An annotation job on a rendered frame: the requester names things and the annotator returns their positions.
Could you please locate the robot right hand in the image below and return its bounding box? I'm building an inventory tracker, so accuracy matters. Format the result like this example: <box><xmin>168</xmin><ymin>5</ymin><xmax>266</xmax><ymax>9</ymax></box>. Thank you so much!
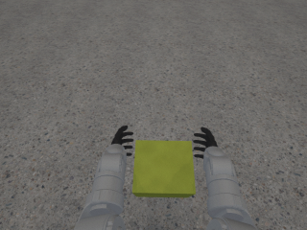
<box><xmin>193</xmin><ymin>126</ymin><xmax>217</xmax><ymax>159</ymax></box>

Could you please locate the right robot upper arm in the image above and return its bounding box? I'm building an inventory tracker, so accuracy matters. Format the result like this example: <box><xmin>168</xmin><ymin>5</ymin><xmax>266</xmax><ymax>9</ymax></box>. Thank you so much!
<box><xmin>206</xmin><ymin>217</ymin><xmax>257</xmax><ymax>230</ymax></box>

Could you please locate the carton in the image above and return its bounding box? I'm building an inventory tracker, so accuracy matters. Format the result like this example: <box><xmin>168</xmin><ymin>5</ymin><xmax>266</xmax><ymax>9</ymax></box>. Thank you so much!
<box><xmin>132</xmin><ymin>140</ymin><xmax>196</xmax><ymax>198</ymax></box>

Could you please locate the right robot forearm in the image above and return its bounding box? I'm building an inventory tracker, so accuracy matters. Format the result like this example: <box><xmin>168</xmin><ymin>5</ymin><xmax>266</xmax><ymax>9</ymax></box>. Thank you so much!
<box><xmin>203</xmin><ymin>146</ymin><xmax>258</xmax><ymax>230</ymax></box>

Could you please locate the left robot forearm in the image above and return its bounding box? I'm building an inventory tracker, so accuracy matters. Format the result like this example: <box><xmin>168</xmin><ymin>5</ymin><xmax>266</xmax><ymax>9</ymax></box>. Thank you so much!
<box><xmin>74</xmin><ymin>144</ymin><xmax>127</xmax><ymax>229</ymax></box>

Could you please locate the robot left hand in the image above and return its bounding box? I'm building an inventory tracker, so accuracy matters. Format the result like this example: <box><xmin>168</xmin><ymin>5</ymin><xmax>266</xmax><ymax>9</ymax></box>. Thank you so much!
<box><xmin>111</xmin><ymin>126</ymin><xmax>133</xmax><ymax>156</ymax></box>

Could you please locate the left robot upper arm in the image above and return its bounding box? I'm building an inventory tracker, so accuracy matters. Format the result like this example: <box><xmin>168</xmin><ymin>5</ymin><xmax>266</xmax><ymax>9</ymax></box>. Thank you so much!
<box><xmin>74</xmin><ymin>213</ymin><xmax>126</xmax><ymax>230</ymax></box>

